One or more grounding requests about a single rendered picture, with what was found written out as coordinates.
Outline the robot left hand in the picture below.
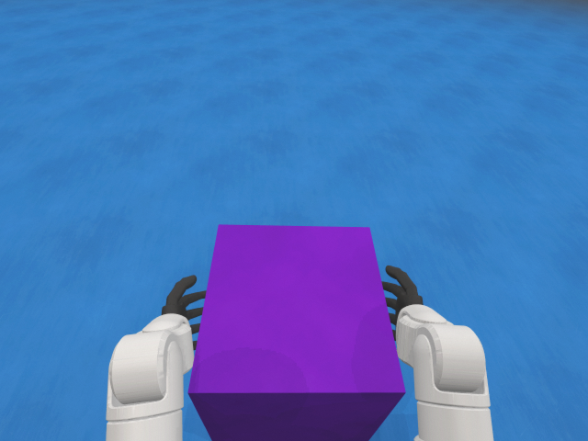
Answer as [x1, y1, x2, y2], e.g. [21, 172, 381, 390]
[162, 275, 207, 350]

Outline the left robot forearm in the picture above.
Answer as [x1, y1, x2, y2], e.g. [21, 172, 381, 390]
[106, 313, 194, 441]

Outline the robot right hand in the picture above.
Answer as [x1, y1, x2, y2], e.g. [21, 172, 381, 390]
[381, 266, 423, 341]

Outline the right robot forearm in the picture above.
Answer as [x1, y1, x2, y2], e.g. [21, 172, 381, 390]
[396, 304, 493, 441]

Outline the carton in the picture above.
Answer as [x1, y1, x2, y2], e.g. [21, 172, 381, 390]
[188, 224, 406, 441]

